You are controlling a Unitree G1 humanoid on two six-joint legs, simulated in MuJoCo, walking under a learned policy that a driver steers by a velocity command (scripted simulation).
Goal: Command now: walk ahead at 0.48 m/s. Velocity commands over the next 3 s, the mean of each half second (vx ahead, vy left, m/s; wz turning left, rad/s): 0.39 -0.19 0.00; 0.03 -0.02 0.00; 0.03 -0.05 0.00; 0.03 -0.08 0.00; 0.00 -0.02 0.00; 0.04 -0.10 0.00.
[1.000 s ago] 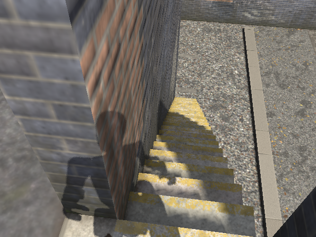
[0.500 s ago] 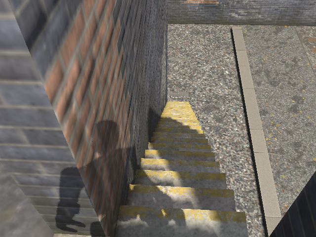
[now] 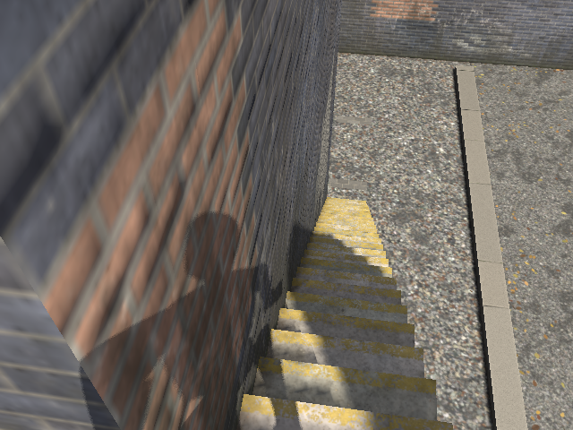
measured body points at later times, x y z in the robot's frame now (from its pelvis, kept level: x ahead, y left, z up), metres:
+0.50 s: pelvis +0.18 -0.10 -0.03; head +0.20 -0.08 +0.42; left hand +0.33 +0.16 -0.15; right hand +0.12 -0.34 -0.16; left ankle +0.10 +0.09 -0.72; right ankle +0.34 -0.29 -0.72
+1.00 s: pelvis +0.32 -0.14 -0.18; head +0.31 -0.13 +0.27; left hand +0.45 +0.07 -0.31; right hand +0.43 -0.37 -0.30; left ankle +0.37 -0.01 -0.86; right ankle +0.33 -0.30 -0.92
